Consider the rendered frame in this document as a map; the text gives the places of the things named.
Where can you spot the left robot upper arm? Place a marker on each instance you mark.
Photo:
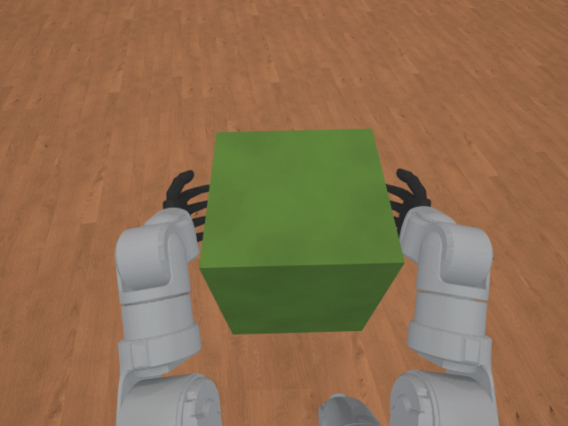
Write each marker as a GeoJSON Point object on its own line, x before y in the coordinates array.
{"type": "Point", "coordinates": [179, 400]}

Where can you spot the robot left forearm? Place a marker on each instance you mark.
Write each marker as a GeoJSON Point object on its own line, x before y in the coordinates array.
{"type": "Point", "coordinates": [153, 284]}

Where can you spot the robot right thigh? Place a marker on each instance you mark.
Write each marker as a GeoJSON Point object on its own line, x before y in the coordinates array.
{"type": "Point", "coordinates": [346, 411]}

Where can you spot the robot right forearm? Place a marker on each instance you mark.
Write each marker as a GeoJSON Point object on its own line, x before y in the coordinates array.
{"type": "Point", "coordinates": [454, 264]}

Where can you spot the robot left hand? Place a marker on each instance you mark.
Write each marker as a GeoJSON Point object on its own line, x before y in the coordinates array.
{"type": "Point", "coordinates": [176, 199]}

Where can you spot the robot right hand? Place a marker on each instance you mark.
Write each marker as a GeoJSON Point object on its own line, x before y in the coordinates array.
{"type": "Point", "coordinates": [417, 198]}

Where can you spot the right robot upper arm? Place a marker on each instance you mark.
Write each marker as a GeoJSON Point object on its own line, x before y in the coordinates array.
{"type": "Point", "coordinates": [424, 398]}

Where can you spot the carton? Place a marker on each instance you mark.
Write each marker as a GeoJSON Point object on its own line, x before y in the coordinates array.
{"type": "Point", "coordinates": [299, 233]}

